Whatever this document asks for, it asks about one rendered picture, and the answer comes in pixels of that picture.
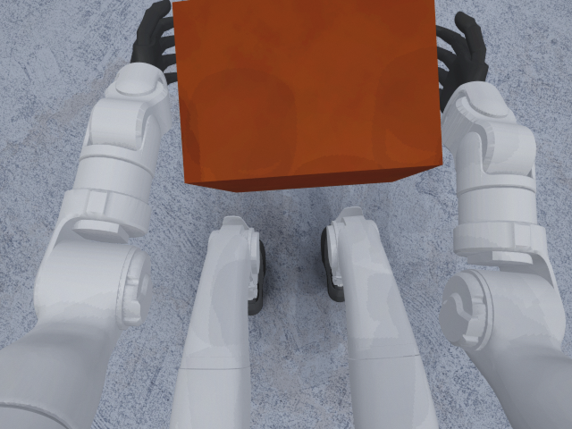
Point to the robot right thigh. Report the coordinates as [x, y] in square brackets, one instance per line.
[388, 384]

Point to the robot left hand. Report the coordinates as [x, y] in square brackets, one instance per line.
[150, 44]

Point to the robot right hand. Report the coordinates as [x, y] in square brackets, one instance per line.
[468, 63]

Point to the robot left upper arm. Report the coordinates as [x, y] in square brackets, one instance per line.
[89, 292]

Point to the robot left forearm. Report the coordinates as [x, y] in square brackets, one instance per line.
[109, 199]

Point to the robot right upper arm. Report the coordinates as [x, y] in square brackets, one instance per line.
[511, 326]

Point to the robot right forearm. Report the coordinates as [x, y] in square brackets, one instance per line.
[496, 185]

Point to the carton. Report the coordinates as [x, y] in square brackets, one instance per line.
[292, 94]

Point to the left robot foot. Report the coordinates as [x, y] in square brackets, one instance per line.
[255, 305]

